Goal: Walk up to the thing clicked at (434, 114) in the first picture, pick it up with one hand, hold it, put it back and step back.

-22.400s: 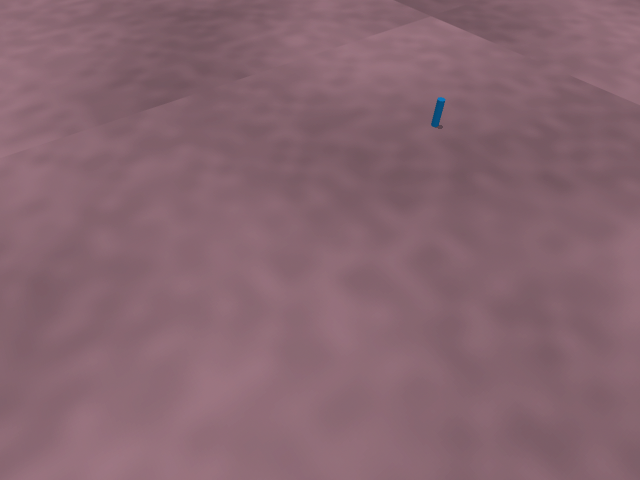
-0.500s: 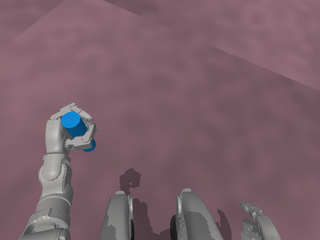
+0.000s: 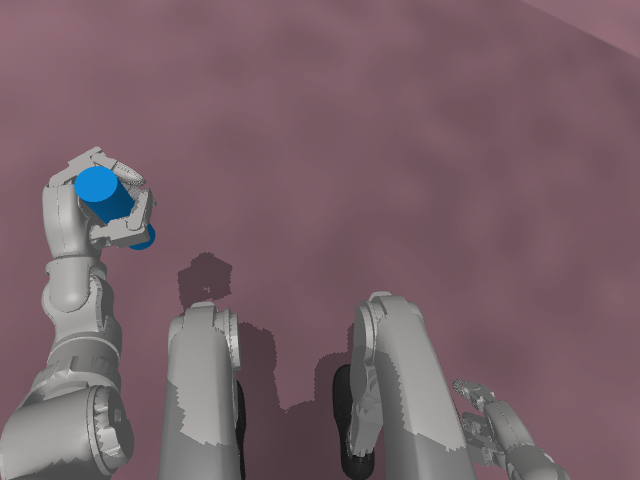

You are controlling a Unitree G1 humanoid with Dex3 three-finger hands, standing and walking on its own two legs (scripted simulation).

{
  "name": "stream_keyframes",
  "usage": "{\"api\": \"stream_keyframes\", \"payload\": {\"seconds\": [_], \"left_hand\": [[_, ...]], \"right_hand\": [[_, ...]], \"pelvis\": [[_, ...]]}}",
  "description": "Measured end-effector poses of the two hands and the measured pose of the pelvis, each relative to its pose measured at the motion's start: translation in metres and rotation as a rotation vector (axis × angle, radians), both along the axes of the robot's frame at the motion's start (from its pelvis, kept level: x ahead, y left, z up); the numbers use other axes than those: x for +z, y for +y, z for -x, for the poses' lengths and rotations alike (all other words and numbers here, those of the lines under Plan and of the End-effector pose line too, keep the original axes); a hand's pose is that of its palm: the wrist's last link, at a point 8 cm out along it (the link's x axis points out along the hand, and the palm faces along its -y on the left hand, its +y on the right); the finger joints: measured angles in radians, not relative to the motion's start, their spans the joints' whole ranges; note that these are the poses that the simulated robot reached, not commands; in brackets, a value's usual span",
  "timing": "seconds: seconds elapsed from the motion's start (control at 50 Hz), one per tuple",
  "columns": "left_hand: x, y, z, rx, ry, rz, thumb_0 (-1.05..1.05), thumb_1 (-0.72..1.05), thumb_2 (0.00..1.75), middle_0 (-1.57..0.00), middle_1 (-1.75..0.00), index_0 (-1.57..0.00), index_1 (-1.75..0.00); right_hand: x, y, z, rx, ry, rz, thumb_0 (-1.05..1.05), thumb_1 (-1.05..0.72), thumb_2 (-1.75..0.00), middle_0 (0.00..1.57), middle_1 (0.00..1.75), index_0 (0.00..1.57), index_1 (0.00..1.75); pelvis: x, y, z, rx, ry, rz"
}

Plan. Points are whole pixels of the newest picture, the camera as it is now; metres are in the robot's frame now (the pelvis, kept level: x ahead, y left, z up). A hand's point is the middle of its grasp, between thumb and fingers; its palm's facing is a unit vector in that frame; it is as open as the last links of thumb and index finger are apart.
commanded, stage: crouch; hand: left
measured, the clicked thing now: (121, 214) +0.43 +0.23 -0.07
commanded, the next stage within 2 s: lower in 0.78 s
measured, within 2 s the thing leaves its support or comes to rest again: neither
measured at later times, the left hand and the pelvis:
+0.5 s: hand (147, 221) +0.45 +0.22 -0.15, palm faces +0.13 -0.99 -0.01, open 5.3 cm; pelvis -0.01 +0.01 -0.08, yaw -4 degrees
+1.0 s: hand (156, 231) +0.45 +0.22 -0.20, palm faces +0.14 -0.99 -0.01, open 5.3 cm; pelvis -0.01 +0.01 -0.11, yaw -6 degrees
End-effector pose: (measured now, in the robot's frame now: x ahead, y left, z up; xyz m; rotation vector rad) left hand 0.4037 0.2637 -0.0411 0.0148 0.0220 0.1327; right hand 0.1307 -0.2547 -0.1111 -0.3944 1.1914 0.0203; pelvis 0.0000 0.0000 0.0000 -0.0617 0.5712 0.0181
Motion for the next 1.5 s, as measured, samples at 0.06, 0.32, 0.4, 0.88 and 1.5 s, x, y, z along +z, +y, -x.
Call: {"api": "stream_keyframes", "payload": {"seconds": [0.06,0.32,0.4,0.88,1.5], "left_hand": [[-0.016,0.002,-0.003,0.012,-0.006,0.000,0.06,0.15,1.18,-1.01,-1.20,-1.03,-1.14],[-0.074,0.007,-0.017,0.009,0.005,0.015,0.06,0.15,1.18,-1.02,-1.20,-1.04,-1.14],[-0.090,0.008,-0.017,0.004,0.010,0.015,0.06,0.15,1.18,-1.02,-1.20,-1.04,-1.14],[-0.146,0.011,-0.022,-0.008,0.007,0.005,0.07,0.15,1.18,-1.02,-1.20,-1.04,-1.14],[-0.225,0.010,-0.024,0.031,0.039,0.026,0.07,0.15,1.19,-1.02,-1.19,-1.04,-1.13]], "right_hand": [[-0.017,-0.004,0.010,-0.006,0.026,0.014,0.00,-0.90,-0.90,0.21,0.30,0.20,0.30],[-0.057,-0.009,0.047,-0.019,0.117,0.052,0.00,-0.89,-0.90,0.21,0.30,0.20,0.30],[-0.062,-0.009,0.049,-0.009,0.135,0.067,0.00,-0.89,-0.90,0.21,0.30,0.20,0.30],[-0.077,-0.012,0.037,0.090,0.178,0.137,0.00,-0.89,-0.90,0.21,0.30,0.20,0.30],[-0.059,-0.004,0.038,0.288,0.249,0.267,0.00,-0.90,-0.90,0.21,0.30,0.21,0.30]], "pelvis": [[-0.017,0.000,0.003,-0.002,-0.010,0.002],[-0.066,0.003,0.007,-0.023,-0.052,0.029],[-0.075,0.004,0.007,-0.028,-0.060,0.040],[-0.105,0.009,0.004,-0.054,-0.120,0.093],[-0.123,0.018,0.009,-0.095,-0.234,0.186]]}}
